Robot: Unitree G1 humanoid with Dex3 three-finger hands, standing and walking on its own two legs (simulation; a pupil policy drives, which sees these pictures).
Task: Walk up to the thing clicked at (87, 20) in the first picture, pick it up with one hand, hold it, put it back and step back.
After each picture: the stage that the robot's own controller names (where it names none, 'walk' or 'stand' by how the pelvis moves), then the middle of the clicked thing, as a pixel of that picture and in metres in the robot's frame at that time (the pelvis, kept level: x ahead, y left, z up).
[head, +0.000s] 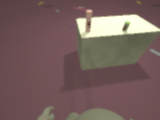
stand; (88, 22) +1.08 +0.09 +0.07
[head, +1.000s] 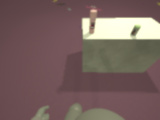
rise first; (92, 22) +1.00 +0.07 +0.09
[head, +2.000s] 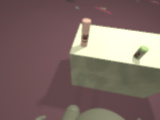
walk; (85, 34) +0.69 +0.13 +0.10
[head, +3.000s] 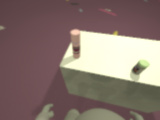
stand; (76, 45) +0.56 +0.17 +0.08
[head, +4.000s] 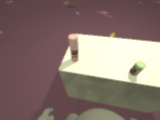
stand; (74, 49) +0.54 +0.18 +0.06
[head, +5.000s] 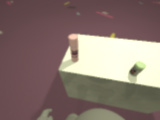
stand; (74, 49) +0.54 +0.17 +0.06
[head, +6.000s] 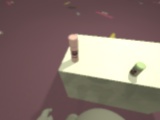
stand; (74, 50) +0.54 +0.17 +0.06
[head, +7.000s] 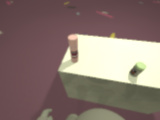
rise first; (74, 50) +0.53 +0.18 +0.06
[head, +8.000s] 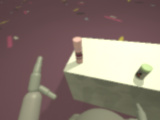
rise first; (78, 51) +0.54 +0.17 +0.07
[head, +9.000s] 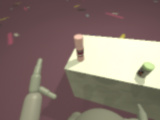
go down; (79, 49) +0.55 +0.17 +0.07
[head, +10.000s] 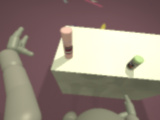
go down; (67, 45) +0.53 +0.16 +0.08
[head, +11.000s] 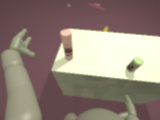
approach; (67, 47) +0.53 +0.17 +0.08
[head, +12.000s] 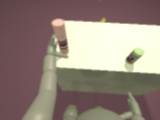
close; (62, 39) +0.54 +0.19 +0.12
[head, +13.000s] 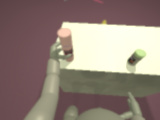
lift; (67, 48) +0.47 +0.15 +0.12
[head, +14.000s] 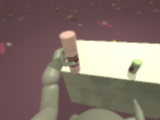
lift; (72, 55) +0.33 +0.13 +0.24
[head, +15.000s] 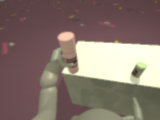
hold; (70, 56) +0.31 +0.14 +0.24
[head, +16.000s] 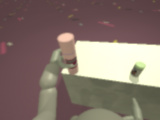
hold; (70, 57) +0.31 +0.14 +0.24
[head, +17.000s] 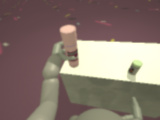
crouch; (71, 50) +0.35 +0.13 +0.26
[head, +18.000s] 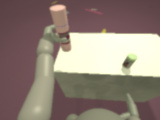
lower; (63, 32) +0.48 +0.15 +0.27
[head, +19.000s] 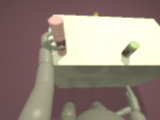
lower; (59, 39) +0.51 +0.16 +0.13
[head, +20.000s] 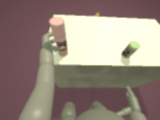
lower; (60, 40) +0.51 +0.16 +0.13
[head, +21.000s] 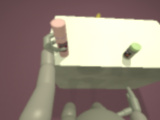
lower; (61, 41) +0.50 +0.16 +0.12
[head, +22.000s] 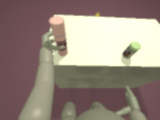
lower; (60, 40) +0.51 +0.16 +0.13
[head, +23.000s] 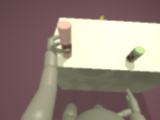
open; (66, 43) +0.49 +0.15 +0.12
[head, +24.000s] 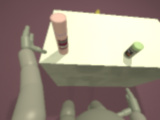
rise; (61, 38) +0.50 +0.15 +0.13
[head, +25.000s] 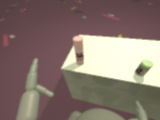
sink last; (79, 52) +0.50 +0.15 +0.10
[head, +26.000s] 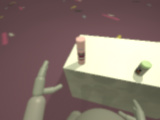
stand; (81, 52) +0.51 +0.14 +0.08
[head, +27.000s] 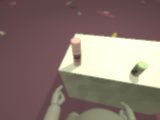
stand; (76, 53) +0.49 +0.15 +0.07
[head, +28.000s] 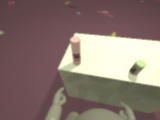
stand; (76, 52) +0.50 +0.16 +0.07
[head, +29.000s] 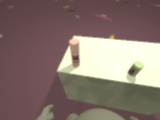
walk; (75, 54) +0.49 +0.15 +0.07
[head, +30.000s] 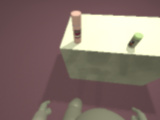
walk; (76, 29) +0.66 +0.16 +0.10
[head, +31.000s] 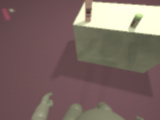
walk; (88, 9) +0.99 +0.10 +0.10
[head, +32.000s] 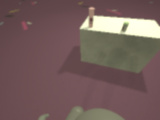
stand; (91, 18) +1.26 +0.13 +0.08
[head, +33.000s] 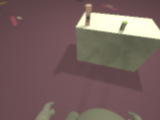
stand; (88, 16) +1.20 +0.11 +0.07
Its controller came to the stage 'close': yes
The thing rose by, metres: 0.22
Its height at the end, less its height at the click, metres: +0.00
